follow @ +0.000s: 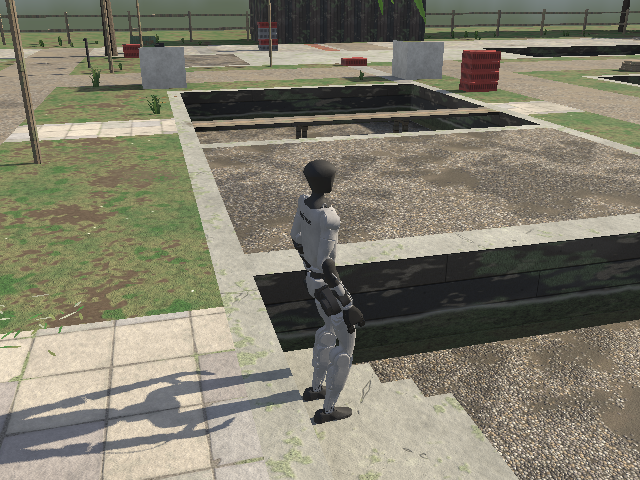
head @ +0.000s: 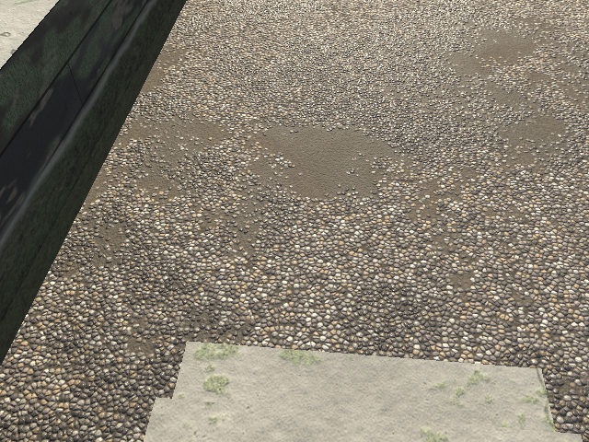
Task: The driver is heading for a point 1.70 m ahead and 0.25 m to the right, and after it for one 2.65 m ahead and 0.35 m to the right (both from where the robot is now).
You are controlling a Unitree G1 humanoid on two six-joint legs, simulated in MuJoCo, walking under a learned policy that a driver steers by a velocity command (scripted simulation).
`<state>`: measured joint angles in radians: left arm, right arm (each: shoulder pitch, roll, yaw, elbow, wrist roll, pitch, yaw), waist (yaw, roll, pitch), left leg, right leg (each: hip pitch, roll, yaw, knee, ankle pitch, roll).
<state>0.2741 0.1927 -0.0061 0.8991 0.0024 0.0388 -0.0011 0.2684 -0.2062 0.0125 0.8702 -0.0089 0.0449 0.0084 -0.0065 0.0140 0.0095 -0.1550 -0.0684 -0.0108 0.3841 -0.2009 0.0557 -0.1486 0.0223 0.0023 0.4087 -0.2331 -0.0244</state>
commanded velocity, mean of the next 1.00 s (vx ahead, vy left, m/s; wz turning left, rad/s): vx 0.29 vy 0.00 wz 0.01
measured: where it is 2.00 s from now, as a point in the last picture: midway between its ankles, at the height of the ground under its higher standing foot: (322, 407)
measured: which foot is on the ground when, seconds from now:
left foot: down 0.00-0.92, up 0.94-1.00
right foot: down 0.00-0.46, up 0.48-0.90, down 0.92-1.00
